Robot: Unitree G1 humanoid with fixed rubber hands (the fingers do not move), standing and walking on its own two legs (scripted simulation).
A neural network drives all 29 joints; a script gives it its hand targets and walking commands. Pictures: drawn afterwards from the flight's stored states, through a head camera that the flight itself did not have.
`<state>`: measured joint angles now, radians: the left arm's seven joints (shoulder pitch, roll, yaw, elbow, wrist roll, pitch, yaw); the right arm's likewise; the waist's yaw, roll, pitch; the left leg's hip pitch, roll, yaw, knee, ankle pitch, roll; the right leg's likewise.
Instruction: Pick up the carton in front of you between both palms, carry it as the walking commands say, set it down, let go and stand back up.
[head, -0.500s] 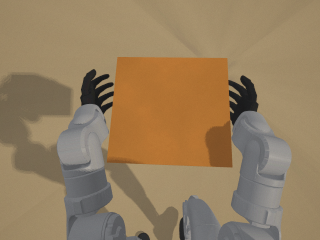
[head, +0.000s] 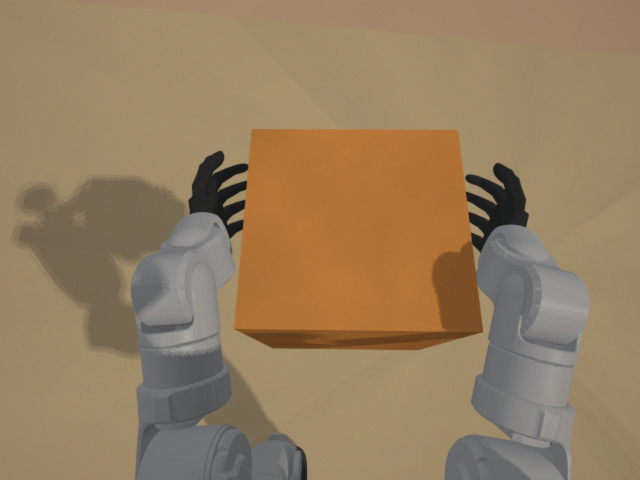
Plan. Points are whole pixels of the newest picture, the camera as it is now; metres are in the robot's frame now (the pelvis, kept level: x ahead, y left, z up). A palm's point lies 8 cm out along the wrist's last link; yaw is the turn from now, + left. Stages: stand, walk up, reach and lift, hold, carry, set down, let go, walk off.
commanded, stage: carry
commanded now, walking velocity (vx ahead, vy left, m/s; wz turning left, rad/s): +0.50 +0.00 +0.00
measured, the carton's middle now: (348, 258) +0.36 +0.01 +0.07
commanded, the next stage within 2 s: none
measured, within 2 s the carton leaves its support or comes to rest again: neither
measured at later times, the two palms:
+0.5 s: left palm (266, 56) +0.67 +0.16 +0.16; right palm (468, 66) +0.66 -0.15 +0.15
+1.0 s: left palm out of the picture +0.97 +0.17 +0.16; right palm out of the picture +0.94 -0.13 +0.16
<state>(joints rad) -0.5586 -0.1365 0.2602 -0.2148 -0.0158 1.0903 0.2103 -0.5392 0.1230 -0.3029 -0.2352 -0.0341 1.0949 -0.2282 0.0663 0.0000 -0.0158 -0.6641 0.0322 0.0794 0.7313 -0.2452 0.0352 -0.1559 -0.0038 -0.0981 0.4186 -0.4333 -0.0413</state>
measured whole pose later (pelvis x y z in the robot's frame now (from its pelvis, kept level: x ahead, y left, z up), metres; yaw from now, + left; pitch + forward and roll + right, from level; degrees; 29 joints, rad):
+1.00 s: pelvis +0.62 +0.04 +0.04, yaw -1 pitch +5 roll +0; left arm -0.54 -0.12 0.34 -0.09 0.05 1.09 0.20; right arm -0.52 0.15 -0.27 -0.11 -0.02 1.10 -0.22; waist -0.08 -0.01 -0.04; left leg -0.44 -0.01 0.12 0.59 -0.31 0.06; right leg -0.54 0.00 -0.01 1.28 -0.44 -0.04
